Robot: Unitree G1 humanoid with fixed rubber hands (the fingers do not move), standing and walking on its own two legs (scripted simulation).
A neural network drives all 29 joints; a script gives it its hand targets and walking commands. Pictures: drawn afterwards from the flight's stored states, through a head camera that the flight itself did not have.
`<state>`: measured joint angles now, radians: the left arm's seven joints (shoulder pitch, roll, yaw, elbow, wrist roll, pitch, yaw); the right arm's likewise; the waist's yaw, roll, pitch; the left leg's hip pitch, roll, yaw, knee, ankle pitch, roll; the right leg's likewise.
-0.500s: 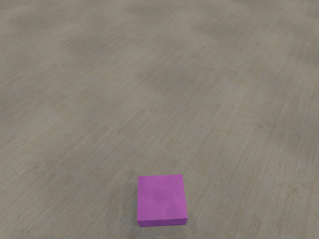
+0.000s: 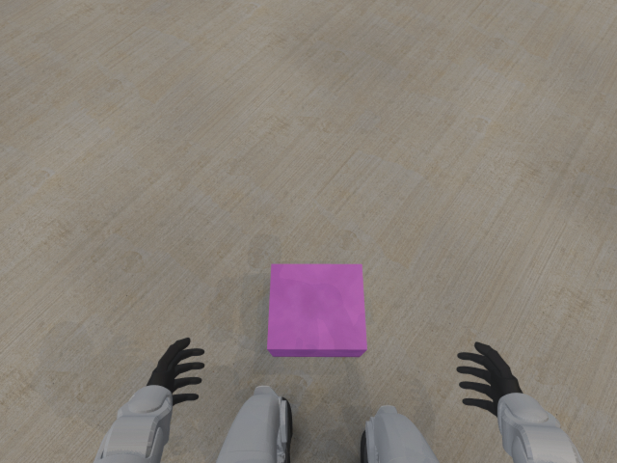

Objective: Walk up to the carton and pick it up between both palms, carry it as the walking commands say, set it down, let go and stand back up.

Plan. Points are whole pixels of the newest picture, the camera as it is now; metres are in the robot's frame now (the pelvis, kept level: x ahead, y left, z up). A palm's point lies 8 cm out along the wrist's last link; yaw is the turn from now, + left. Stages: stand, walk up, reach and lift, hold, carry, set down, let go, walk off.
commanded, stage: reach and lift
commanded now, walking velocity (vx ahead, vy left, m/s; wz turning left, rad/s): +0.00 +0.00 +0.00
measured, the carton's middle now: (316, 311) +0.43 +0.01 -0.63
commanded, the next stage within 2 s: none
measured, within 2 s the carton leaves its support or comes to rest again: neither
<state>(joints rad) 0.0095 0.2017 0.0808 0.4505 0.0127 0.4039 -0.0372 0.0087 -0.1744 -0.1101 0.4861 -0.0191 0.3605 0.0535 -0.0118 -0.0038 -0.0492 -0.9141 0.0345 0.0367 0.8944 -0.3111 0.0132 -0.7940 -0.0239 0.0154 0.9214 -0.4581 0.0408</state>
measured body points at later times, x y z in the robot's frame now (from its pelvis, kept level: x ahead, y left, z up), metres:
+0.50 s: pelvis -0.05 -0.01 -0.04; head +0.15 +0.01 +0.36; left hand +0.34 +0.23 -0.15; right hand +0.33 -0.23 -0.13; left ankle +0.06 +0.11 -0.68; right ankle -0.02 -0.14 -0.68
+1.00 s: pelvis -0.05 +0.00 -0.07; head +0.26 +0.01 +0.27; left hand +0.48 +0.22 -0.18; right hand +0.46 -0.23 -0.17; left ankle +0.06 +0.11 -0.68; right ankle -0.01 -0.14 -0.68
